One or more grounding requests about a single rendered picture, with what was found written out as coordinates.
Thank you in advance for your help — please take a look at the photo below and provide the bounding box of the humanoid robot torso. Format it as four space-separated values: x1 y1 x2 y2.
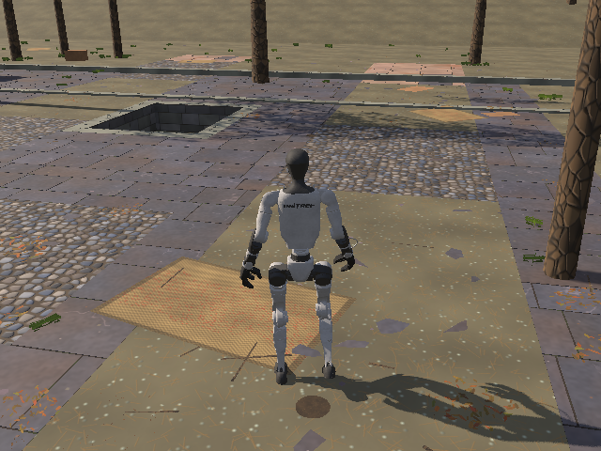
277 185 321 282

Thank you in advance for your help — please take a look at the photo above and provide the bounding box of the humanoid robot head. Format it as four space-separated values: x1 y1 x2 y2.
283 148 315 194

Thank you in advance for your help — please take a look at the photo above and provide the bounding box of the robot left hand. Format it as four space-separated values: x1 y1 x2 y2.
239 266 262 288

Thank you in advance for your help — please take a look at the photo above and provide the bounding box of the robot left forearm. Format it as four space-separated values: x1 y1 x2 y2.
242 228 262 270

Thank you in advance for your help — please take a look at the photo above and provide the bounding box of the robot right hand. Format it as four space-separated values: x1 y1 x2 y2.
333 254 355 272

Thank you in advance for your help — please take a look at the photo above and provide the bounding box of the right robot upper arm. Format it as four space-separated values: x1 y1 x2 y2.
318 189 345 240

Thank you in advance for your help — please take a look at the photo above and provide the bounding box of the robot right forearm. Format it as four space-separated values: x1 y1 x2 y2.
336 225 353 258

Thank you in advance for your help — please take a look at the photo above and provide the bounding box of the left robot upper arm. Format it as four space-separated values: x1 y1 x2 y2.
253 190 279 243

